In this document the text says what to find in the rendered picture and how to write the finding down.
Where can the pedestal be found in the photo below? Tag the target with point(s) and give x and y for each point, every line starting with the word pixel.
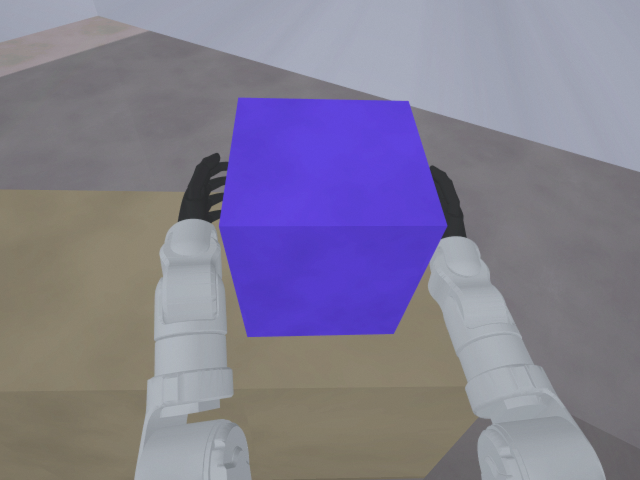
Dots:
pixel 78 274

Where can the robot left hand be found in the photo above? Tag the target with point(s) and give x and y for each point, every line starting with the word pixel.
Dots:
pixel 196 201

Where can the robot right hand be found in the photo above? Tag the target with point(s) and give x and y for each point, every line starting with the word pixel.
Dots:
pixel 449 202

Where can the left robot upper arm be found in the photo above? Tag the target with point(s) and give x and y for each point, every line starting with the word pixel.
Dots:
pixel 208 450

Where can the right robot forearm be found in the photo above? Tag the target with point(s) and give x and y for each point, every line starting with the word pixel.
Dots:
pixel 503 385

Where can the carton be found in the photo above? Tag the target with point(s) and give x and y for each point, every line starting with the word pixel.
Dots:
pixel 330 215

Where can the left robot forearm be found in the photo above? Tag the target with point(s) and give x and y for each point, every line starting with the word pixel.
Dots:
pixel 190 324

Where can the right robot upper arm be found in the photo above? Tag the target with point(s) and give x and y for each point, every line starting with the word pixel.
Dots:
pixel 549 448

